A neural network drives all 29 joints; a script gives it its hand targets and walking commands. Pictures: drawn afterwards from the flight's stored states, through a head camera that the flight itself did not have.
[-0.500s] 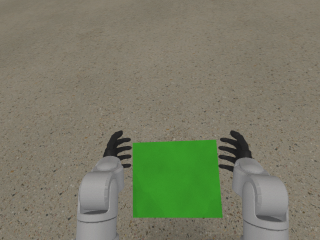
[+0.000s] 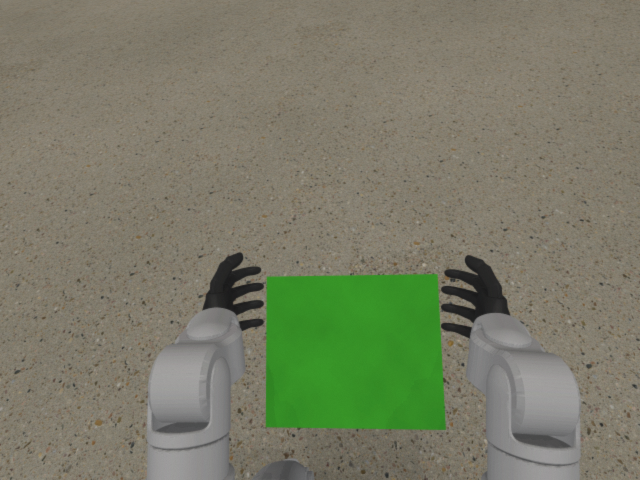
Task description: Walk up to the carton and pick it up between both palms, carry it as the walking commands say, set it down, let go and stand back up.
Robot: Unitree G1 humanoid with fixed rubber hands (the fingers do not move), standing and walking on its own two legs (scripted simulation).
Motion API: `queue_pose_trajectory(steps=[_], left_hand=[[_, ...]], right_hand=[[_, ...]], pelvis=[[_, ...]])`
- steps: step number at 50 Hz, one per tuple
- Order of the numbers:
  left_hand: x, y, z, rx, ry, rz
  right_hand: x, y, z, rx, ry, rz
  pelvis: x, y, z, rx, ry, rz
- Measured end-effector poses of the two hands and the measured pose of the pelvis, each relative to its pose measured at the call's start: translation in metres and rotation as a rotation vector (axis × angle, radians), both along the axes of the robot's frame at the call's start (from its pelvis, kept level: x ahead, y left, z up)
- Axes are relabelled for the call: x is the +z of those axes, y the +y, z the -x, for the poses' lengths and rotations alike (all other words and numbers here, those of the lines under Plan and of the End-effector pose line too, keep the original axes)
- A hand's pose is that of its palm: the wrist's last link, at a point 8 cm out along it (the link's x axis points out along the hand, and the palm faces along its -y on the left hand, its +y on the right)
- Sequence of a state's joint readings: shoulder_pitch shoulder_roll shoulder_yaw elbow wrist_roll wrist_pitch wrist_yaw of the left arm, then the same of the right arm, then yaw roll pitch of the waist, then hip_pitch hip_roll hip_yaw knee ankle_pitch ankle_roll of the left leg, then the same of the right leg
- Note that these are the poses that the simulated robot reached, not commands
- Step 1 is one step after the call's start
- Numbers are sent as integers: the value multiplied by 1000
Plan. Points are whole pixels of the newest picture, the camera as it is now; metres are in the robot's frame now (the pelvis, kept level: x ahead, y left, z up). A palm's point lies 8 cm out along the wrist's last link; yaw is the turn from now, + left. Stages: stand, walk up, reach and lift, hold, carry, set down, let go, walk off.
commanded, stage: carry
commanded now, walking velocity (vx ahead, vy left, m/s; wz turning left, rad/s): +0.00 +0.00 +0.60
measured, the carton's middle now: (352, 341) +0.30 -0.01 -0.03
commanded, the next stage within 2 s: none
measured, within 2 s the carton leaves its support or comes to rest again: neither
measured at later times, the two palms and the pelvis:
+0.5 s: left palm (109, 441) +0.14 +0.21 +0.11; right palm (408, 370) +0.21 -0.07 +0.08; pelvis -0.08 +0.01 -0.01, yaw +15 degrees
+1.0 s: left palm out of the picture +0.01 +0.29 +0.09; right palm (299, 440) +0.15 +0.04 +0.09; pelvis -0.14 +0.04 +0.00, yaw +26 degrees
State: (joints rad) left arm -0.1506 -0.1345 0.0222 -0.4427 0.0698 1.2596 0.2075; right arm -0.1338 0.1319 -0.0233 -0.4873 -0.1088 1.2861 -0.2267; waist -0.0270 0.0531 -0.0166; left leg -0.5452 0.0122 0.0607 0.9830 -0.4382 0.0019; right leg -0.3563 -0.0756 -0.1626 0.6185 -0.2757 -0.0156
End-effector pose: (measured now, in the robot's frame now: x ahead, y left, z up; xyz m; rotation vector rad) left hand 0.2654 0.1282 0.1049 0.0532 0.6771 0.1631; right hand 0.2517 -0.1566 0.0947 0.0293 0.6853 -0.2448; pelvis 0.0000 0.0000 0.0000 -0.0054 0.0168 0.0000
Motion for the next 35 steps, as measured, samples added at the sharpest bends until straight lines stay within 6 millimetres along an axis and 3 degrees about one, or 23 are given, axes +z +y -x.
queue_pose_trajectory(steps=[4, 8, 15, 21, 30, 35], left_hand=[[-1, 15, 16, 33, -10, 10], [-7, 44, 33, 101, -46, 24], [-17, 86, 87, 258, 23, 39], [-4, 89, 112, 307, -26, 29], [10, 76, 142, 313, -37, -18], [16, 88, 167, 371, -44, -24]], right_hand=[[5, 14, 4, 30, -10, 8], [4, 44, 4, 92, -45, 22], [-13, 89, 19, 258, 54, 35], [-21, 95, 32, 302, 50, 9], [-8, 84, 52, 316, 17, -30], [5, 102, 57, 371, -8, -36]], pelvis=[[-1, 5, 10, 44, 14, 3], [-11, 17, 23, 96, 17, 2], [-3, 22, 45, 161, 26, 17], [-3, 16, 65, 216, 39, -7], [3, 2, 81, 325, 4, -16], [6, 4, 90, 380, 1, -20]])
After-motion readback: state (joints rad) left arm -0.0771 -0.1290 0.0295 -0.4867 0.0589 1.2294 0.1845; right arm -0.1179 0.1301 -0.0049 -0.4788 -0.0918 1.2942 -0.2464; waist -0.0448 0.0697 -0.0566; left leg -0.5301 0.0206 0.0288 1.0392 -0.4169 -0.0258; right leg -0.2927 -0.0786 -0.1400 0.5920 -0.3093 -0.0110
